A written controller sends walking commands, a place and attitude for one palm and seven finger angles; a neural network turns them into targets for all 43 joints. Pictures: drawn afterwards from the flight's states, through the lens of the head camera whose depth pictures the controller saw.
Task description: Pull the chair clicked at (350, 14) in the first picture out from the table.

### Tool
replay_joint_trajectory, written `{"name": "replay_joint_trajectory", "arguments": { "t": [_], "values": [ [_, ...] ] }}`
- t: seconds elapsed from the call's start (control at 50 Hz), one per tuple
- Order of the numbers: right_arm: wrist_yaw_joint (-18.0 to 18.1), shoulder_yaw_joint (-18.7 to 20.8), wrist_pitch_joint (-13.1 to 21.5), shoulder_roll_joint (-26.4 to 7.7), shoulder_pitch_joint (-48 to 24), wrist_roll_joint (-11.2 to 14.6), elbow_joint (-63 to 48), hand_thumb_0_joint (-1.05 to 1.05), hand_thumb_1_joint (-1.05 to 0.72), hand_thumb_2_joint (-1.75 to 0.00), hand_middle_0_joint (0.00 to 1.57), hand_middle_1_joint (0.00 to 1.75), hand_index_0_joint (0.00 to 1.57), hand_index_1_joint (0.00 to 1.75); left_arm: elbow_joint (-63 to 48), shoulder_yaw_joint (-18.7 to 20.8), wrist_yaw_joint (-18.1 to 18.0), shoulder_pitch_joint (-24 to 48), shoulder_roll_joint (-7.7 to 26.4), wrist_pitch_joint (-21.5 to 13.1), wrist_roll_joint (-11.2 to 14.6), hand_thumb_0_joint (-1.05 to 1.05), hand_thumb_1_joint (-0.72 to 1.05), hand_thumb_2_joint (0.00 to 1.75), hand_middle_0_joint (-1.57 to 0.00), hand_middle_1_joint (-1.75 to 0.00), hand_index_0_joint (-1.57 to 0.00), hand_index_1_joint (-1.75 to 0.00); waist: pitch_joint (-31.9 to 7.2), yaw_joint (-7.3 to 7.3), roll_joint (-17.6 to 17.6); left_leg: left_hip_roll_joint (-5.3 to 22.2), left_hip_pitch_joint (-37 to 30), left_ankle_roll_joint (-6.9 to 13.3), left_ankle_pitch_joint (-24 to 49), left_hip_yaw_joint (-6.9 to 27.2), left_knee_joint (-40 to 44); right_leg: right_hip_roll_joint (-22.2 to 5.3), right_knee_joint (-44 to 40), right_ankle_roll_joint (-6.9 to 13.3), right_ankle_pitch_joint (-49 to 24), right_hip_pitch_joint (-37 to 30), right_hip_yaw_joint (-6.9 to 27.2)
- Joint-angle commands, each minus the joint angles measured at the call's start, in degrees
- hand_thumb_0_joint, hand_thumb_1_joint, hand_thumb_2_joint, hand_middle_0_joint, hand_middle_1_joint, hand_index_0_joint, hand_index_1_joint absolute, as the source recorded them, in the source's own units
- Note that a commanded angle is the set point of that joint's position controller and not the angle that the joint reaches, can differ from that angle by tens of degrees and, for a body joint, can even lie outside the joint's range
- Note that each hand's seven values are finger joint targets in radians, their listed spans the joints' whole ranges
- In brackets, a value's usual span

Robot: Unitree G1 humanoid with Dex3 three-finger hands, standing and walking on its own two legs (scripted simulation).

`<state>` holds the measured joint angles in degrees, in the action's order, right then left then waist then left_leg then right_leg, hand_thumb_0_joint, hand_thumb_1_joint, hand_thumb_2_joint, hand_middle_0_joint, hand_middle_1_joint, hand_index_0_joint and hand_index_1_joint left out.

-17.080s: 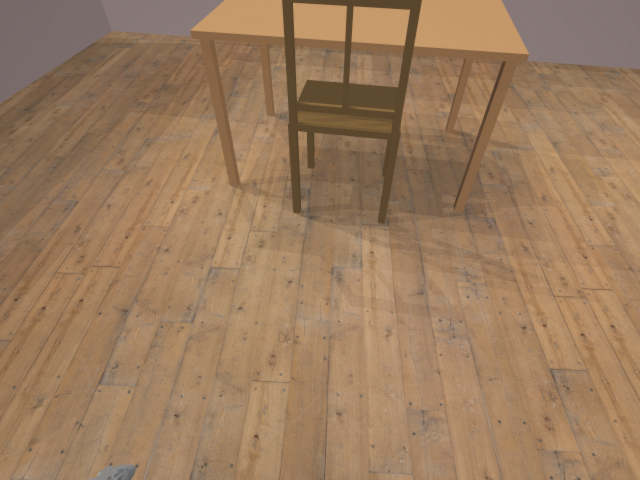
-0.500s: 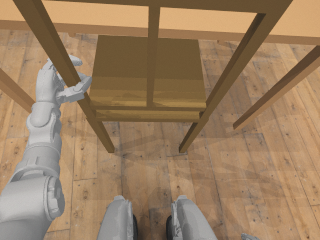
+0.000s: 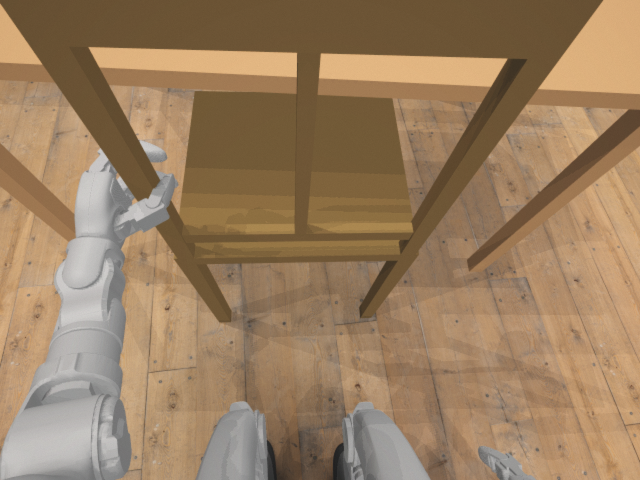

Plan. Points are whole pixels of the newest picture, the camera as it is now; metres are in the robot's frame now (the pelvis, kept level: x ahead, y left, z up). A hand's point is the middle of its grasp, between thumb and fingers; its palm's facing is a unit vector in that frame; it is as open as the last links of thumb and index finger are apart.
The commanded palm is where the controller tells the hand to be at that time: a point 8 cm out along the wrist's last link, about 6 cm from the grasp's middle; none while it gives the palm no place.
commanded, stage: hook a spindle and tug to test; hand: left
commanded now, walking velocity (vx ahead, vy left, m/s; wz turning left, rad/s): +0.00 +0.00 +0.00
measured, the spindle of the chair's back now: (303, 165) +0.47 +0.00 +0.06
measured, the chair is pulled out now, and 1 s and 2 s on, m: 0.01 0.09 0.20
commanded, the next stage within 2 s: step backward, pulling the chair out in 0.20 s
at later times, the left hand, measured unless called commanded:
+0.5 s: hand (159, 214) +0.42 +0.17 +0.04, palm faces +0.11 -0.99 -0.11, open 6.1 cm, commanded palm +0.42 +0.22 +0.03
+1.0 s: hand (187, 281) +0.34 +0.13 +0.04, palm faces +0.09 -0.99 -0.14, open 6.0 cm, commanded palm +0.34 +0.18 +0.04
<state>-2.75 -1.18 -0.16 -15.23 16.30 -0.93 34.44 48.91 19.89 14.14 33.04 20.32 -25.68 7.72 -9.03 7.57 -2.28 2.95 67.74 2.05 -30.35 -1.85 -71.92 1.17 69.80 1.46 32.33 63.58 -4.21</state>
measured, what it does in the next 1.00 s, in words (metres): rises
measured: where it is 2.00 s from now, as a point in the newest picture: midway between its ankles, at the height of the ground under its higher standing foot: outside the picture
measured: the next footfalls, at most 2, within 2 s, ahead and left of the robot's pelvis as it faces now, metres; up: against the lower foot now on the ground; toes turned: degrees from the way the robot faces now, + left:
left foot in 1.32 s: -0.15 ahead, +0.18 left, +0.00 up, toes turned +1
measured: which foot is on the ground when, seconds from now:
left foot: down 0.00-1.00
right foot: down 0.00-1.00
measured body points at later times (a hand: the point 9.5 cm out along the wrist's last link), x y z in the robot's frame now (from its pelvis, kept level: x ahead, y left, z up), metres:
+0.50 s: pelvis +0.02 +0.01 +0.07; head +0.12 +0.01 +0.50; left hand +0.41 +0.22 +0.05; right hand +0.08 -0.24 -0.06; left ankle +0.02 +0.10 -0.63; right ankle +0.00 -0.11 -0.63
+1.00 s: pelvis -0.04 -0.01 +0.10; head +0.05 -0.03 +0.54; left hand +0.33 +0.18 +0.05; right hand +0.01 -0.26 -0.05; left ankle +0.02 +0.10 -0.63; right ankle +0.00 -0.11 -0.63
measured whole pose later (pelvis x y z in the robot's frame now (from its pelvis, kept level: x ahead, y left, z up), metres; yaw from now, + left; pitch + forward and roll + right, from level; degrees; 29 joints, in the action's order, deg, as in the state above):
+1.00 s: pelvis -0.04 -0.01 +0.10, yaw -2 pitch +5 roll +0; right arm 5.6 -0.6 -1.0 -13.0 14.7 3.5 43.1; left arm 62.8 7.8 -4.7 30.6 10.7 -11.7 6.0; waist 6.7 3.3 -2.7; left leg 2.7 27.9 1.4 -12.7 -6.2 -35.8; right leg 2.2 35.8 1.3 14.1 26.6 -0.1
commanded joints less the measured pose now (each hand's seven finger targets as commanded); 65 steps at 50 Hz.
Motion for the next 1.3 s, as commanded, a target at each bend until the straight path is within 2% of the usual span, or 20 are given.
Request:
{"name": "replay_joint_trajectory", "arguments": {
  "t": [0.0,0.08,0.28,0.3,0.32,0.36,0.38,0.42,0.46,0.52,0.58,0.74,0.84,0.9,0.96,1.0,1.06,1.16,1.22,1.28],
  "values": [
    [0.3,4.1,2.1,-9.5,7.1,0.3,-4.2,0.0,-0.9,-0.9,0.2,0.3,0.2,0.3,-14.7,1.6,1.7,11.8,13.0,-4.6,0.6,0.0,0.9,0.9,-0.5,-1.45,-0.5,-1.45,-29.2,-1.89,-5.0,-1.7,-25.6,-0.5,30.5,4.8,6.0,0.7,-7.6,0.6,-28.0,-13.1,3.6],
    [0.3,4.2,2.1,-9.6,6.8,0.3,-4.4,0.0,-0.9,-0.9,0.2,0.3,0.2,0.3,-14.3,2.9,1.5,8.6,13.5,-4.0,0.8,0.0,0.9,0.9,-0.5,-1.45,-0.5,-1.45,-28.1,-2.11,-2.1,-1.7,-23.2,-0.4,28.3,4.4,6.2,0.8,-7.8,0.4,-27.3,-14.3,3.7],
    [0.7,4.1,2.8,-9.7,6.3,0.4,-4.4,0.0,-0.9,-0.9,0.2,0.3,0.2,0.3,-18.2,2.3,1.7,12.0,13.9,-4.3,1.0,0.0,0.9,0.9,-0.5,-1.45,-0.5,-1.45,-29.6,-1.93,-5.3,-1.6,-25.9,-0.8,29.3,4.8,6.2,0.6,-7.5,0.5,-27.0,-13.1,3.7],
    [2.6,2.7,-0.9,-6.7,8.1,3.3,-8.0,0.0,-0.9,-0.9,0.2,0.3,0.2,0.3,-25.3,-1.6,-6.7,25.1,20.1,2.0,-5.6,0.0,0.9,0.9,-0.5,-1.45,-0.5,-1.45,-41.7,-3.18,-11.4,-1.2,-47.1,0.0,29.2,2.5,16.6,-3.7,-17.9,1.3,-29.6,-31.8,7.7],
    [4.3,4.3,-1.1,-7.4,9.6,3.8,-8.1,0.0,-0.9,-0.9,0.2,0.3,0.2,0.3,-32.3,-1.5,-10.9,29.1,21.9,4.5,-5.9,0.0,0.9,0.9,-0.5,-1.45,-0.5,-1.45,-43.4,-3.78,-13.8,-1.0,-53.0,-0.3,32.4,3.1,19.4,-3.2,-21.3,0.8,-37.3,-36.5,7.6],
    [6.0,4.6,-1.2,-7.9,9.1,4.0,-7.5,0.0,-0.9,-0.9,0.2,0.3,0.2,0.3,-27.8,-2.5,-14.8,19.6,18.3,9.2,-6.7,0.0,0.9,0.9,-0.5,-1.45,-0.5,-1.45,-38.7,-3.53,-13.0,-0.4,-54.0,-0.5,38.5,4.1,20.9,-3.2,-22.7,0.4,-41.1,-34.4,7.2],
    [6.2,4.2,-2.2,-7.9,7.3,3.8,-6.4,0.0,-0.9,-0.9,0.2,0.3,0.2,0.3,-19.3,-5.5,-15.6,14.4,13.9,12.0,-7.3,0.0,0.9,0.9,-0.5,-1.45,-0.5,-1.45,-30.7,-3.07,-12.6,1.0,-49.1,-1.6,30.6,6.7,25.0,-3.2,-24.1,0.3,-28.7,-29.8,5.7],
    [7.2,3.9,-3.2,-7.9,8.1,4.0,-3.8,0.0,-0.9,-0.9,0.2,0.3,0.2,0.3,-9.3,-8.7,-17.9,14.0,8.7,15.4,-7.2,0.0,0.9,0.9,-0.5,-1.45,-0.5,-1.45,-21.2,-2.33,-1.7,2.1,-44.1,0.5,31.6,6.2,25.8,-3.2,-27.2,-1.3,-32.7,-33.4,6.2],
    [7.8,3.5,-3.9,-8.7,9.2,3.8,-2.1,0.0,-0.9,-0.9,0.2,0.3,0.2,0.3,-3.2,-10.2,-19.5,20.3,7.9,15.6,-7.4,0.0,0.9,0.9,-0.5,-1.45,-0.5,-1.45,-18.5,-1.23,4.3,2.4,-44.1,0.5,34.5,4.9,27.2,-5.1,-30.4,-3.5,-44.0,-37.5,7.2],
    [8.6,3.8,-3.7,-9.2,8.6,4.0,0.7,0.0,-0.9,-0.9,0.2,0.3,0.2,0.3,1.8,-11.4,-20.1,24.9,7.5,14.2,-7.8,0.0,0.9,0.9,-0.5,-1.45,-0.5,-1.45,-16.1,-1.93,-3.7,3.8,-50.6,0.2,43.4,4.9,31.3,-6.1,-32.6,-3.5,-47.0,-37.7,7.4],
    [8.9,4.1,-2.9,-8.9,8.2,4.0,2.6,0.0,-0.9,-0.9,0.2,0.3,0.2,0.3,4.8,-13.3,-19.2,23.2,4.3,13.2,-7.2,0.0,0.9,0.9,-0.5,-1.45,-0.5,-1.45,-16.2,-3.06,-9.7,6.4,-58.9,-0.1,54.3,6.7,33.5,-5.1,-33.8,-2.5,-41.0,-36.0,6.4],
    [8.5,4.9,-1.1,-8.3,4.6,3.4,2.9,0.0,-0.9,-0.9,0.2,0.3,0.2,0.3,2.2,-13.9,-17.9,18.9,2.5,11.5,-6.6,0.0,0.9,0.9,-0.5,-1.45,-0.5,-1.45,-17.0,-3.87,-11.0,11.2,-67.2,0.0,59.6,10.7,39.7,-2.7,-33.0,-1.5,-22.5,-37.1,5.5],
    [8.3,4.6,-0.2,-8.1,1.8,3.4,2.6,0.0,-0.9,-0.9,0.2,0.3,0.2,0.3,0.4,-13.3,-18.1,18.2,3.2,11.2,-6.2,0.0,0.9,0.9,-0.5,-1.45,-0.5,-1.45,-13.6,-4.67,-9.4,13.1,-63.2,1.4,48.4,10.4,42.9,-3.0,-33.1,-1.2,-16.9,-40.1,5.9],
    [9.0,4.6,0.9,-8.6,1.2,4.0,3.5,0.0,-0.9,-0.9,0.2,0.3,0.2,0.3,1.0,-12.4,-18.7,18.5,5.0,11.2,-5.9,0.0,0.9,0.9,-0.5,-1.45,-0.5,-1.45,-11.9,-5.16,-5.9,11.9,-56.4,1.1,36.4,8.0,42.6,-4.3,-35.8,-1.0,-24.3,-44.3,7.3],
    [9.6,4.5,2.5,-8.1,1.4,4.9,4.5,0.0,-0.9,-0.9,0.2,0.3,0.2,0.3,1.9,-13.7,-19.3,18.9,4.9,11.0,-5.1,0.0,0.9,0.9,-0.5,-1.45,-0.5,-1.45,-11.6,-4.65,1.0,7.5,-53.4,-1.1,24.7,4.1,39.3,-8.7,-40.8,-0.1,-32.0,-45.8,12.8],
    [9.9,4.9,3.3,-8.8,2.0,5.4,5.2,0.0,-0.9,-0.9,0.2,0.3,0.2,0.3,2.9,-13.1,-20.0,18.5,7.7,11.3,-4.5,0.0,0.9,0.9,-0.5,-1.45,-0.5,-1.45,-10.1,-4.13,5.2,2.7,-53.6,-3.0,15.3,1.9,34.5,-14.4,-47.1,1.6,-32.6,-43.9,19.9],
    [9.3,4.4,3.6,-8.6,-0.8,6.0,5.2,0.0,-0.9,-0.9,0.2,0.3,0.2,0.3,3.1,-14.9,-20.7,17.1,6.0,12.5,-4.5,0.0,0.9,0.9,-0.5,-1.45,-0.5,-1.45,-8.4,-6.02,7.0,-0.6,-47.0,-3.8,3.1,4.0,27.7,-20.8,-51.7,2.5,-30.6,-47.4,25.7],
    [9.1,3.9,3.7,-8.3,-1.5,5.9,6.6,0.0,-0.9,-0.9,0.2,0.3,0.2,0.3,1.1,-16.3,-20.6,15.0,2.9,14.5,-4.7,0.0,0.9,0.9,-0.5,-1.45,-0.5,-1.45,-13.0,-5.46,6.4,-1.1,-44.3,-4.2,3.7,8.1,28.3,-23.5,-45.5,6.1,-50.6,-58.9,21.6],
    [9.8,3.8,3.1,-8.0,-0.7,5.6,7.1,0.0,-0.9,-0.9,0.2,0.3,0.2,0.3,0.6,-17.2,-20.5,13.9,2.0,15.5,-4.5,0.0,0.9,0.9,-0.5,-1.45,-0.5,-1.45,-12.9,-4.67,6.8,-0.7,-51.3,-4.1,11.4,4.5,40.2,-19.2,-43.4,2.9,-51.7,-57.5,15.8],
    [10.7,4.6,2.4,-8.4,-0.7,5.1,5.2,0.0,-0.9,-0.9,0.2,0.3,0.2,0.3,-3.1,-19.7,-19.8,15.8,-1.4,15.4,-4.1,0.0,0.9,0.9,-0.5,-1.45,-0.5,-1.45,-13.5,-5.02,4.8,3.5,-56.7,-2.9,28.3,2.7,46.3,-12.3,-40.4,-1.4,-46.7,-54.9,9.7]
  ]
}}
